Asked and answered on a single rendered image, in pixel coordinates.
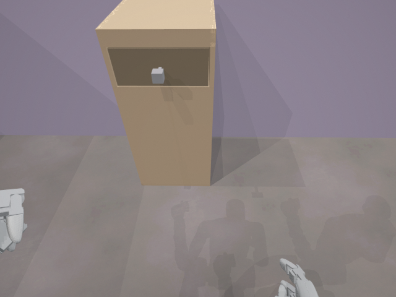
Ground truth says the handle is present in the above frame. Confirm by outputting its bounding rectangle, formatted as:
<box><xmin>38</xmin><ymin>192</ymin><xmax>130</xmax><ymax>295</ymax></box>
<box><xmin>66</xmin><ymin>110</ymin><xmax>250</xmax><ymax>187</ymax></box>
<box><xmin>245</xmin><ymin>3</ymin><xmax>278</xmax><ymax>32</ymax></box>
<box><xmin>151</xmin><ymin>67</ymin><xmax>165</xmax><ymax>84</ymax></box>

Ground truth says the cabinet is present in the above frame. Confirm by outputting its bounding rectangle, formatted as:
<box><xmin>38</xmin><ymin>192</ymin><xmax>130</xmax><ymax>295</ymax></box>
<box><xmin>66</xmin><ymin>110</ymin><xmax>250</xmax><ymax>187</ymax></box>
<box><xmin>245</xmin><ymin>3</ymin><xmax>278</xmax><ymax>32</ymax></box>
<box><xmin>95</xmin><ymin>0</ymin><xmax>216</xmax><ymax>186</ymax></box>

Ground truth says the robot left hand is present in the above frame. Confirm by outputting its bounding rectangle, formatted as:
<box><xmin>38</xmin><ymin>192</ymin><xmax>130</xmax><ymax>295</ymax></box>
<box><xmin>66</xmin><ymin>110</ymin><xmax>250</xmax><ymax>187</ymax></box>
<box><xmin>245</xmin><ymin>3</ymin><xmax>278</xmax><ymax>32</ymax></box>
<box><xmin>0</xmin><ymin>188</ymin><xmax>27</xmax><ymax>254</ymax></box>

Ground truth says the drawer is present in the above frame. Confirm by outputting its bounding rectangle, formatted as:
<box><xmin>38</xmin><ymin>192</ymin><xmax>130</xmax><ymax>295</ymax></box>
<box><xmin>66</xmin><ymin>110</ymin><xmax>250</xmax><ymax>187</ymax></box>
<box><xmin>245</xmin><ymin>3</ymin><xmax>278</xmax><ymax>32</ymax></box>
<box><xmin>107</xmin><ymin>47</ymin><xmax>209</xmax><ymax>86</ymax></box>

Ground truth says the robot right hand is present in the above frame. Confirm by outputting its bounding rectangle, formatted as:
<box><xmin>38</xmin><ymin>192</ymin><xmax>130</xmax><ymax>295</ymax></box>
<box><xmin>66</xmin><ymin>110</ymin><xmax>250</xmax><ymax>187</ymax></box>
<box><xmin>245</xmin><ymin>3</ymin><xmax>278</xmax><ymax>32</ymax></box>
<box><xmin>275</xmin><ymin>259</ymin><xmax>319</xmax><ymax>297</ymax></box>

